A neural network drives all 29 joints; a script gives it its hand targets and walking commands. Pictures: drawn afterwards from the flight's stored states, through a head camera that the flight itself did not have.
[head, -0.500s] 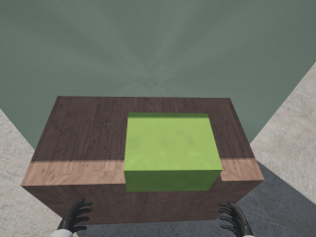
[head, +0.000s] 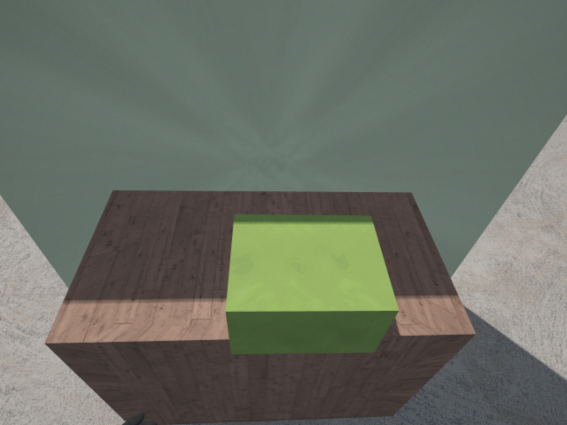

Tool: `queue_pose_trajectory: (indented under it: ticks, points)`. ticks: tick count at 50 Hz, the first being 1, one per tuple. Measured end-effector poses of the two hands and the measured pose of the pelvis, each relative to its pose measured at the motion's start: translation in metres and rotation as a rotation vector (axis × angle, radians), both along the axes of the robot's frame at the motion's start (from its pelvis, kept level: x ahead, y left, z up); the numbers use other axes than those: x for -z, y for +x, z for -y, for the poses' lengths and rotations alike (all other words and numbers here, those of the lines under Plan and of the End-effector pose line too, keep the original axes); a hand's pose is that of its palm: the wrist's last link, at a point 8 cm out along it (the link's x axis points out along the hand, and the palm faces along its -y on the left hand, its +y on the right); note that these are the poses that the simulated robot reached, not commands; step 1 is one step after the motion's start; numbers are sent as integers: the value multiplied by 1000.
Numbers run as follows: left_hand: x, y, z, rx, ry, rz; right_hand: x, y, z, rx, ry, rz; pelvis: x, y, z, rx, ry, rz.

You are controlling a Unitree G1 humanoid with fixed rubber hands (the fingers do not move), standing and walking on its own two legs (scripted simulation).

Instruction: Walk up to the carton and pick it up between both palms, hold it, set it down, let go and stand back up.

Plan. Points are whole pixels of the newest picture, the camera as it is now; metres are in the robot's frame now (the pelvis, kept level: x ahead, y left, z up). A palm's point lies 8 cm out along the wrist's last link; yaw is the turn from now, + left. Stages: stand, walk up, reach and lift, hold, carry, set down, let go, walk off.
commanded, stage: stand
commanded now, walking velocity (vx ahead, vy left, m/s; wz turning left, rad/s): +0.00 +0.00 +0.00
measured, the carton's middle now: (303, 282) +0.39 -0.04 -0.09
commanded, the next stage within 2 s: none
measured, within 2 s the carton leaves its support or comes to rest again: neither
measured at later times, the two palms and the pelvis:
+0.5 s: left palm out of the picture -0.05 +0.24 -0.15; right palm out of the picture -0.06 -0.18 -0.14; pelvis -0.02 +0.03 +0.01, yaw +0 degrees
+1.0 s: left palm out of the picture -0.07 +0.24 -0.15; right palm out of the picture -0.07 -0.14 -0.14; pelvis -0.01 +0.06 +0.00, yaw +0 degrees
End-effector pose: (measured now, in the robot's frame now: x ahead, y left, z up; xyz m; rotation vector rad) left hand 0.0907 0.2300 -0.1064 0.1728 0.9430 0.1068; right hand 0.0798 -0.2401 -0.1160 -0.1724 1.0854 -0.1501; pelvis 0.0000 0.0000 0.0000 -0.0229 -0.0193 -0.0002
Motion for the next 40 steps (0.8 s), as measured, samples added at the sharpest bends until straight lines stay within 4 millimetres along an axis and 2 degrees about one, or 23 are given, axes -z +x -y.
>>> queue_pose_trajectory:
  ticks: [9, 16, 21, 29, 40]
  points:
    - [22, -75, -17, -89, 6, -221, 12, -85, -2, 82, -11, -226, -4, -6, -9, -6, 5, 16]
    - [31, -115, -18, -125, -10, -351, 17, -125, -21, 117, 2, -324, -5, -11, -19, -9, 10, 30]
    - [37, -132, -12, -130, -39, -410, 21, -138, -42, 120, 30, -351, -5, -14, -26, -9, 14, 35]
    - [42, -147, -3, -125, -80, -472, 27, -143, -72, 115, 73, -354, -5, -18, -37, -7, 18, 34]
    - [44, -161, -5, -126, -93, -538, 29, -147, -92, 116, 88, -361, -4, -19, -50, -3, 23, 26]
